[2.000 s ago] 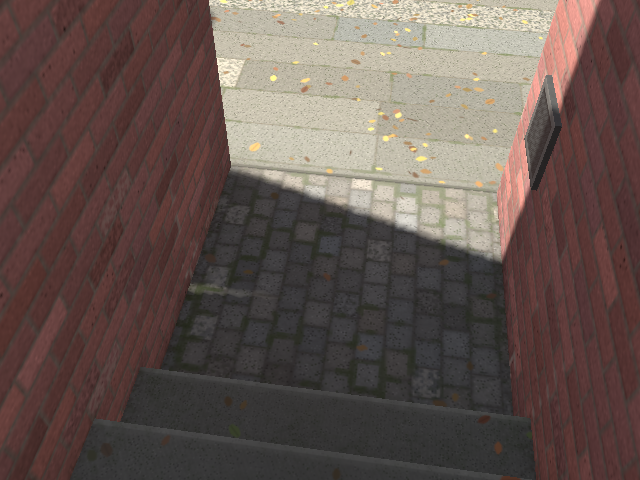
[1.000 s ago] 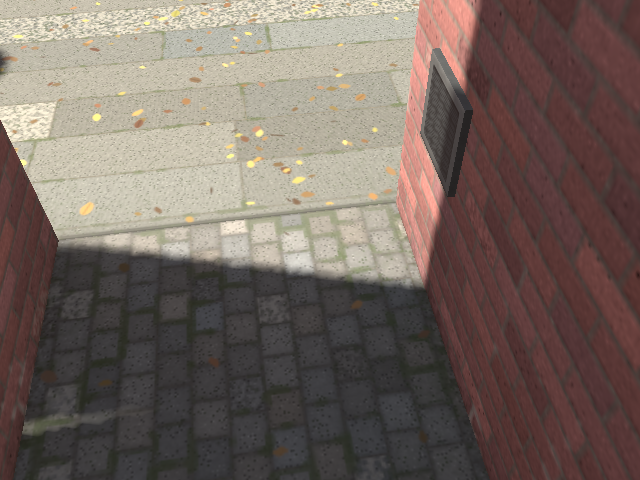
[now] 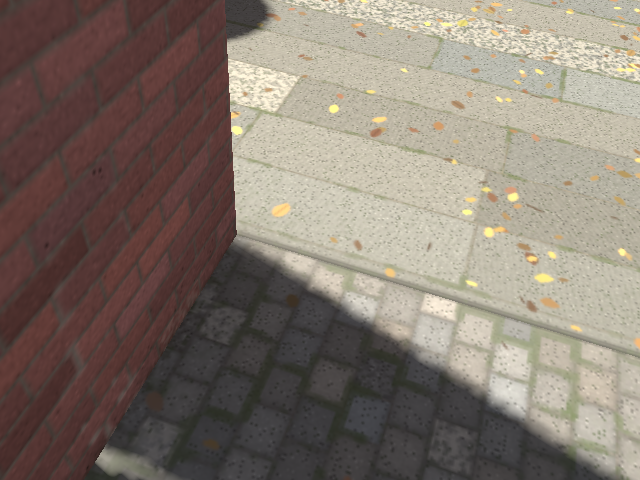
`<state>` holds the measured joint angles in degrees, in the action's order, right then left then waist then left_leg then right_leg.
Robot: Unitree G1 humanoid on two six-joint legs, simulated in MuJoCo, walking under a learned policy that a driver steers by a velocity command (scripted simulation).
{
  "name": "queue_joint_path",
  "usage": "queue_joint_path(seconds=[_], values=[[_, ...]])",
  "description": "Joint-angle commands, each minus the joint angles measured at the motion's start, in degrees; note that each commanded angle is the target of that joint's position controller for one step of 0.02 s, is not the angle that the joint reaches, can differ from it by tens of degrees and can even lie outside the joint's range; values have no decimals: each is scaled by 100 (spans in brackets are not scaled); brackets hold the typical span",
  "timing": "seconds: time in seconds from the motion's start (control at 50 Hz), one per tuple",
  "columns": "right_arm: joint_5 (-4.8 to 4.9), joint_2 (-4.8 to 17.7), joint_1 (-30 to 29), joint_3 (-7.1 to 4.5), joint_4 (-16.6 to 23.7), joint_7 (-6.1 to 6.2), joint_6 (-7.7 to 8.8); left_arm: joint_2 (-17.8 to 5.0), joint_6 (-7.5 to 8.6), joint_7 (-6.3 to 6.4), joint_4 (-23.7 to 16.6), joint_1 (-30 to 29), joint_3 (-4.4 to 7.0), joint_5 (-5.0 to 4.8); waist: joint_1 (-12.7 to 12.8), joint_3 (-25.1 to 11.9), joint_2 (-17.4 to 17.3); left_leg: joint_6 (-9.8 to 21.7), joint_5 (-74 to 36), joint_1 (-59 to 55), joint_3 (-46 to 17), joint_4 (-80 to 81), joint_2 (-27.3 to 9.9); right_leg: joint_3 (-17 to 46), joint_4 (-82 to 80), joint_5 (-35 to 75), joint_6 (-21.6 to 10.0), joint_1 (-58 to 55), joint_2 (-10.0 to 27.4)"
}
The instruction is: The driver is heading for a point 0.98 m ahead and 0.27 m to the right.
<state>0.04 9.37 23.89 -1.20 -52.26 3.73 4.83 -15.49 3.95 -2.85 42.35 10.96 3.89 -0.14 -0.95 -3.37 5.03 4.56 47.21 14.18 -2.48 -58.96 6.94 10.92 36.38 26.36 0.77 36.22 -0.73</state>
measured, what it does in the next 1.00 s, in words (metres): goes down, turning right: right foot 0.19 m lower, then left foot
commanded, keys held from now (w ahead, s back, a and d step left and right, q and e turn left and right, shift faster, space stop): w+e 0.68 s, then w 0.20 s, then w+q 0.12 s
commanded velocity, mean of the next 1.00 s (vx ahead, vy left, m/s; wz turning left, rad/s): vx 0.50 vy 0.00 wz -0.42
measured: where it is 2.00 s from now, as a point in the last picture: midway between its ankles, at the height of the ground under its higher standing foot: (437, 343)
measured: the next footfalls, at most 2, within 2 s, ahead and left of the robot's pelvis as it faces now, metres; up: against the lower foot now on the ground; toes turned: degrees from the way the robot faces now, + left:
right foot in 0.12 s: +0.25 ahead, -0.15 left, -0.19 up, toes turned +0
left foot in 0.50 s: +0.56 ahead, -0.04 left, -0.19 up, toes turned -25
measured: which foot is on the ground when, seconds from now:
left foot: down 0.00-0.14, up 0.16-0.48, down 0.50-1.00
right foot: up 0.00-0.10, down 0.12-0.52, up 0.54-0.98, down 1.00-1.00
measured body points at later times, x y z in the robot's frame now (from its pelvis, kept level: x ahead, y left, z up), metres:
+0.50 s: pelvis +0.36 -0.08 -0.11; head +0.39 -0.09 +0.34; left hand +0.45 +0.18 -0.24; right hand +0.56 -0.37 -0.16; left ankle +0.53 -0.02 -0.84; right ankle +0.22 -0.15 -0.84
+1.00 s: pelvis +0.60 -0.21 -0.11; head +0.63 -0.23 +0.34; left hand +0.92 -0.15 -0.18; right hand +0.43 -0.44 -0.24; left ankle +0.53 -0.02 -0.84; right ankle +0.65 -0.37 -0.84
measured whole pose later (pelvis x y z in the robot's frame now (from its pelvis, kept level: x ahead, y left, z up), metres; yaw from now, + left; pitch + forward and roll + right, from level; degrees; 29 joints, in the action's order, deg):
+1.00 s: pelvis +0.60 -0.21 -0.11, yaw -28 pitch +3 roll +1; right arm 2.2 16.1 23.9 -3.3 -51.9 -0.9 4.1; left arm -13.5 3.7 -2.0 35.3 0.9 2.1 -0.6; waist -6.5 1.2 1.4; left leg -1.2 24.5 0.2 3.0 -22.5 -1.7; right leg -0.1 28.5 -4.0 -3.2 27.9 1.3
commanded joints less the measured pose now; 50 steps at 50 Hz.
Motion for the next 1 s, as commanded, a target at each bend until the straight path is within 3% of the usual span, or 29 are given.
queue_joint_path(seconds=[0.02,0.08,0.1,0.12,0.14,0.16,0.18,0.2,0.22,0.24,0.26,0.28,0.32,0.36,0.44,0.48,0.5,0.52,0.54,0.56,0.58,0.6,0.64,0.72,0.84,0.92,0.96,0.98,1.0], values=[[19,594,728,-111,-62,87,-82,33,203,-193,-682,-1400,-121,-101,-731,1208,-918,816,-4142,-654,-1680,723,-1457,56,-715,-435,-6,1329,18],[103,671,610,-99,-43,37,-100,-97,310,-236,-448,-1076,-141,-106,-632,1154,-944,687,-5691,-853,-1527,131,-1674,-410,-1154,-1149,-216,940,148],[-61,919,-151,-190,-70,-6,-76,-121,232,-203,-101,190,-66,-277,181,826,-1437,669,-5237,255,-1805,-679,-1824,60,-1353,-1379,-645,-798,784],[-140,693,-505,-146,-77,-92,33,-492,242,-178,490,1686,83,-139,872,46,-787,388,-5452,780,-793,-2124,-1191,-470,-1693,-305,-895,-2952,434],[-267,744,-734,-220,12,-221,187,-641,170,-121,980,2861,129,-59,1418,-321,577,-139,-2416,2223,258,-4874,-203,-478,-1289,1608,-1236,-4928,566],[-42,717,377,-140,252,-357,339,-930,169,-50,902,2319,102,37,568,-1148,1482,-423,-337,4420,-97,-5829,-329,767,511,3081,-1796,-7193,1274],[-35,995,20,-91,554,-377,411,-780,67,23,703,2288,106,44,1002,-1857,1282,-547,-507,4968,-347,-5661,-556,1204,437,2738,-2064,-7774,1530],[87,1076,-455,-73,825,-394,409,-751,-29,115,530,1994,118,12,1023,-1977,505,-585,-895,5248,-402,-4905,-693,1669,-226,627,-2244,-7548,1623],[167,833,-671,-30,1084,-333,350,-1114,-101,206,475,1644,231,-51,679,-1797,-201,-666,-1329,5047,-276,-4700,-757,2649,-1007,-1699,-2469,-6469,1826],[180,919,-869,-125,1119,-219,340,-872,-23,254,295,1207,124,-24,412,-1332,-945,-547,-2416,4709,-522,-3497,-1021,2925,-1314,-2259,-2279,-5218,1979],[92,883,-1076,-158,1169,-157,248,-723,32,291,76,619,48,5,81,-593,-1079,-722,-2827,4056,-580,-2611,-1113,2725,-1523,-1547,-2200,-3773,1764],[-39,778,-1147,-186,1235,-138,128,-646,-5,261,-24,246,20,-83,-164,-27,-984,-832,-2963,3371,-454,-1246,-1201,2069,-1744,-1621,-2019,-2523,1233],[-206,631,-1767,-160,1432,-154,165,-593,24,376,-64,279,38,-94,42,230,-402,-935,-3677,2169,-81,986,-1011,1098,-1908,-860,-1703,-1498,531],[-83,507,-2033,-148,1514,-257,215,-621,-51,481,126,687,74,-147,191,-103,128,-945,-4967,1067,122,2245,-536,759,-1838,-695,-1447,-1485,171],[-16,793,-2522,-254,1773,-269,179,-503,-111,481,319,1205,118,-287,291,18,48,-636,-5123,786,-146,3223,-359,1507,-1513,-1718,-1105,-2278,335],[-23,992,-2175,-337,1691,-278,261,-460,-122,491,208,1050,135,-249,35,-75,2,-350,-5069,183,-244,3512,-488,1621,-1005,-1639,-959,-2511,320],[-74,1160,-1528,-410,1554,-262,286,-397,-99,451,61,803,118,-184,-320,-456,-100,-135,-5107,-876,-412,3382,-777,1426,-292,-1389,-818,-2170,134],[-121,1439,-550,-503,1416,-224,268,-182,-71,396,-114,652,43,-84,-732,-1139,-550,185,-5110,-2448,-1130,3146,-1551,903,1134,-2461,-624,-1332,-282],[-126,1744,-54,-565,1276,-269,237,89,-53,348,-164,1673,-95,-214,-444,-2110,-2394,1365,-4634,-4028,-3453,3334,-3100,527,2894,-5965,-386,67,-918],[9,1350,-300,-523,1379,-271,212,-481,-85,355,-50,1673,7,-242,-424,-1704,-1894,1269,-3151,-3637,-4018,3626,-3241,343,3602,-6009,-337,708,-338],[-3,1070,-666,-446,1493,-261,184,-770,-144,354,-135,1066,104,-195,-502,-796,-1381,967,-3046,-2859,-3247,3803,-2885,130,3774,-5427,-263,962,-132],[-44,991,-1007,-400,1518,-285,144,-729,-190,375,-246,657,126,-128,-395,-218,-850,776,-3589,-2052,-2577,3975,-2599,-112,3606,-4961,-220,877,77],[-73,874,-1183,-343,1430,-348,144,-544,-221,335,-384,483,150,-78,-137,230,-821,643,-4472,-1070,-1736,4288,-2232,-243,3246,-4632,-200,528,350],[-32,1030,-1131,-400,1191,-471,241,-179,-238,278,-561,293,68,-83,-5,278,-1003,780,-5069,-648,-939,4774,-2097,-467,2441,-4244,-139,375,503],[176,1346,-872,-402,729,-458,176,-60,-109,190,-808,-621,-44,-30,-186,371,-914,562,-5468,-640,17,4826,-1812,-928,355,-2589,-109,-218,440],[263,1544,-380,-395,434,-467,80,-214,-26,110,-1119,-1255,-32,-95,-350,581,-1047,531,-5399,-1116,-260,4605,-2068,-1104,-405,-3006,-246,-407,288],[255,1720,-401,-418,386,-464,-25,-362,27,64,-1063,-942,31,-74,-50,437,-1148,468,-5959,-1182,-300,4093,-2104,-1270,-785,-3402,-411,-1100,101],[250,1689,-424,-402,390,-431,-36,-571,61,95,-874,-298,137,-42,313,100,-1084,317,-6677,-969,-160,3386,-1916,-1323,-1014,-3136,-547,-2144,-24],[183,1526,-484,-324,447,-414,-8,-934,71,158,-661,649,286,16,765,-539,-955,92,-6368,-230,64,2210,-1628,-937,-825,-2911,-769,-3651,377]])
